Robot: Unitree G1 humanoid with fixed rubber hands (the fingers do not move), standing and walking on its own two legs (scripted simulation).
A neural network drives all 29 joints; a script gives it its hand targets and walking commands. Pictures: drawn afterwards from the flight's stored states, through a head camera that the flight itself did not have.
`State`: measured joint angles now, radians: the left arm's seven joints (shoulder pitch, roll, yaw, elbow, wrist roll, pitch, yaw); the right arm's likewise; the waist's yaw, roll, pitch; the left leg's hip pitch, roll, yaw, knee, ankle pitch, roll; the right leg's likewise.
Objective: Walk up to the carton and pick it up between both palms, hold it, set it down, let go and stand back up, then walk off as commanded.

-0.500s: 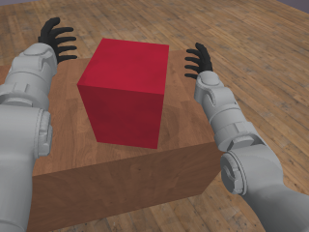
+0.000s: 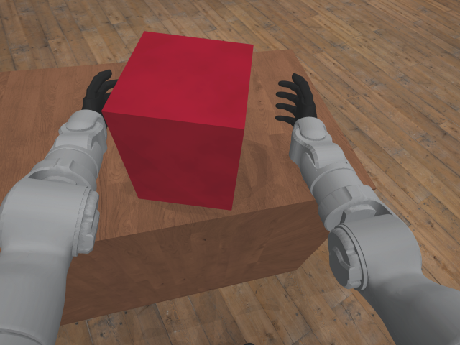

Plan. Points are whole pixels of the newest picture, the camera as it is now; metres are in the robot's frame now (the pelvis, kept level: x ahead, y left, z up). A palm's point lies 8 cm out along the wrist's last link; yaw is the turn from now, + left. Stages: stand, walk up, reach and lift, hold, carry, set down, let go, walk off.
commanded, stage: reach and lift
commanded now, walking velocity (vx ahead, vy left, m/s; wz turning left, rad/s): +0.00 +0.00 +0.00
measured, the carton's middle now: (191, 127) +0.50 +0.01 +0.06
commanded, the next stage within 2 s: none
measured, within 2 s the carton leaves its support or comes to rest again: neither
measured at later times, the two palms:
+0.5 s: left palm (103, 119) +0.51 +0.16 +0.09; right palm (288, 117) +0.46 -0.17 +0.11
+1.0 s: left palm (112, 120) +0.51 +0.15 +0.09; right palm (277, 128) +0.45 -0.15 +0.09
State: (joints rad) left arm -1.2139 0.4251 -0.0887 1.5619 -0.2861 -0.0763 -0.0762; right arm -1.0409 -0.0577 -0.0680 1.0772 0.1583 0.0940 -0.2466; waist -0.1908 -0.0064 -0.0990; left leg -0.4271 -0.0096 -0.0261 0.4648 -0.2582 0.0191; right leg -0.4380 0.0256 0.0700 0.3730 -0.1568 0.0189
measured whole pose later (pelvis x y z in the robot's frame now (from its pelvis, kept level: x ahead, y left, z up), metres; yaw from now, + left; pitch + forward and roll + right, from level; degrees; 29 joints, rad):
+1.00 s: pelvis +0.01 +0.01 +0.00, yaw +0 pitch +16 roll -2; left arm -1.18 0.29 0.36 1.45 0.12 -0.22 -0.13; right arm -0.95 0.13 -0.51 0.96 -0.26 -0.17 -0.15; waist -0.13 -0.01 -0.06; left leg -0.46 -0.01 -0.03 0.45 -0.26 0.02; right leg -0.46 0.02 0.07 0.34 -0.15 0.02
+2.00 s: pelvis +0.01 +0.01 +0.00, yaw +0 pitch +16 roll -2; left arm -1.16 0.26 0.36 1.43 0.12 -0.22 -0.11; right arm -0.93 0.13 -0.52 0.97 -0.26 -0.19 -0.19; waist -0.12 -0.01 -0.08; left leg -0.46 -0.01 -0.03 0.44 -0.26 0.02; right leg -0.46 0.02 0.07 0.33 -0.15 0.02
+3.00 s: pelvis -0.01 +0.00 +0.00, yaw +0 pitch +15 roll -2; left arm -1.08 0.21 0.17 1.48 0.11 -0.33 0.02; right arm -0.88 0.11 -0.56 1.13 -0.26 -0.38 -0.24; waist -0.08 -0.01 -0.14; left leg -0.47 0.00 -0.03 0.43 -0.21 0.01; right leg -0.46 0.03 0.06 0.29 -0.09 0.02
